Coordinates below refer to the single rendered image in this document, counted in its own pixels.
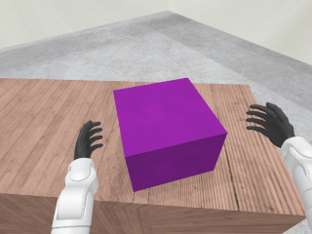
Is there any robot left hand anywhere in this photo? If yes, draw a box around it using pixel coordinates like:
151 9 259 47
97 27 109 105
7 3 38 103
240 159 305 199
73 120 103 161

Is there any robot right hand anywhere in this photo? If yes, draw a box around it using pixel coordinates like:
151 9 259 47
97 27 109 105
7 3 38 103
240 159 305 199
246 102 295 148

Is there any left robot forearm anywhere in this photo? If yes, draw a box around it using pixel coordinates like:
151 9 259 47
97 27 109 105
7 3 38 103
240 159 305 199
51 158 98 234

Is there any carton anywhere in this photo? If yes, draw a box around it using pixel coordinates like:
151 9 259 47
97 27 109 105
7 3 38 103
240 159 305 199
113 77 227 192

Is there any pedestal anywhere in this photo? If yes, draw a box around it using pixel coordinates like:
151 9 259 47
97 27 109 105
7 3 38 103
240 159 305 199
0 78 306 234

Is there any right robot forearm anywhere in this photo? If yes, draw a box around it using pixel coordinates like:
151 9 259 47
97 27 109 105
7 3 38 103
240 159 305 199
279 136 312 230

